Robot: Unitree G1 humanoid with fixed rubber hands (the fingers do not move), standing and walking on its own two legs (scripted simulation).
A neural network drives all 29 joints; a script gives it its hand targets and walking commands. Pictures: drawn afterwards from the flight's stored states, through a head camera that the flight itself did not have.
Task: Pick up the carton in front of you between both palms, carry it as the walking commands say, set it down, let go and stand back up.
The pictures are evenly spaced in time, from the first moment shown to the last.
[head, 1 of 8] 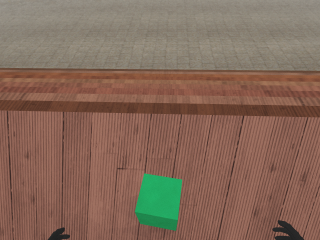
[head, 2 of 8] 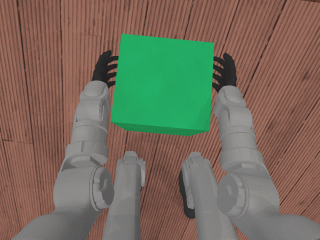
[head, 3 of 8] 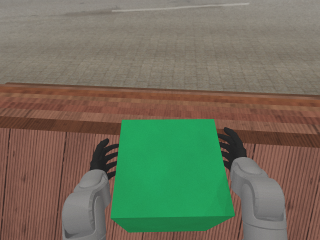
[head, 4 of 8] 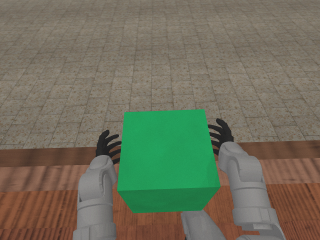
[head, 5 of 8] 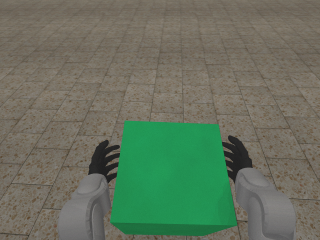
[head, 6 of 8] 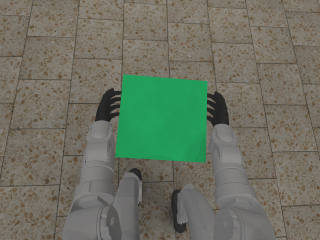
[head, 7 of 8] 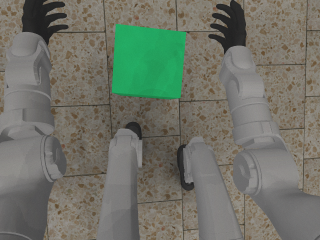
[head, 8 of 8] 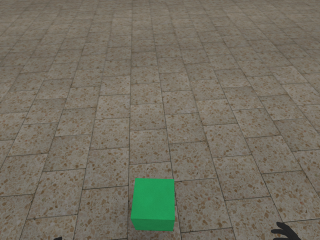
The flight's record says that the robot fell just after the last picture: no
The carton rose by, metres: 0.67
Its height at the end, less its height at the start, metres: -1.51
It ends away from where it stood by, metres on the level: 5.43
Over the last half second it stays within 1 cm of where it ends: yes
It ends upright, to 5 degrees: yes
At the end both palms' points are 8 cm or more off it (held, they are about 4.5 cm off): yes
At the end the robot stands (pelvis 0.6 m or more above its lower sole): yes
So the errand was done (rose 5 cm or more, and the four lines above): yes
